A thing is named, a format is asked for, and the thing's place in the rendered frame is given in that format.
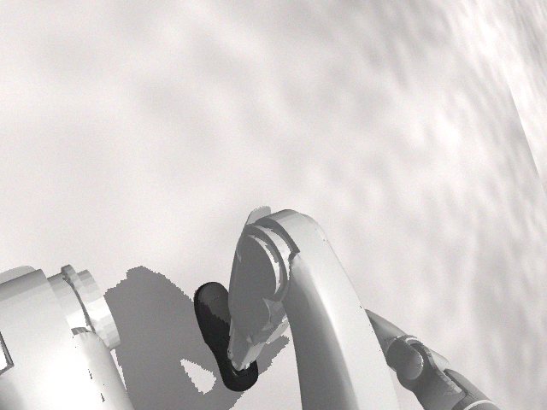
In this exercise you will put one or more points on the right robot hand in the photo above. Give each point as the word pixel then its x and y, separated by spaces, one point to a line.
pixel 385 331

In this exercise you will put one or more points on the right robot arm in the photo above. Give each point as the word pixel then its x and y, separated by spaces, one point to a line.
pixel 431 378

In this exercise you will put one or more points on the right robot foot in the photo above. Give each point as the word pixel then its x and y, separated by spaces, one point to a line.
pixel 214 319

